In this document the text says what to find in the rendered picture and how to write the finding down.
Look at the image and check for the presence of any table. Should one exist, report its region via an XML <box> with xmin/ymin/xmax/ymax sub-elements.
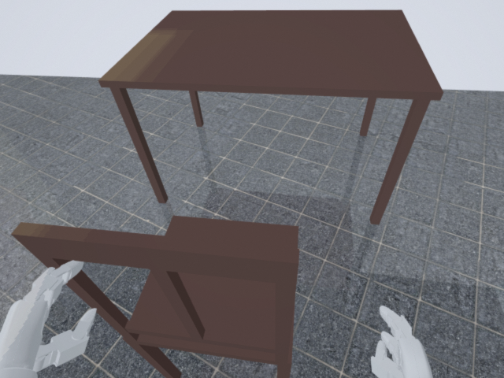
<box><xmin>98</xmin><ymin>10</ymin><xmax>443</xmax><ymax>224</ymax></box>

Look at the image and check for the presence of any robot left hand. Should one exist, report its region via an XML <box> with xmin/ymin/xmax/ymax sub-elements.
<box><xmin>0</xmin><ymin>260</ymin><xmax>97</xmax><ymax>372</ymax></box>

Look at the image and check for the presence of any robot right hand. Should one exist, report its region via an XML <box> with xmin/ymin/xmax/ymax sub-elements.
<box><xmin>371</xmin><ymin>306</ymin><xmax>433</xmax><ymax>378</ymax></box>

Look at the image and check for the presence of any chair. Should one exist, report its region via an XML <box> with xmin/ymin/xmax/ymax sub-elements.
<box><xmin>11</xmin><ymin>216</ymin><xmax>299</xmax><ymax>378</ymax></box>

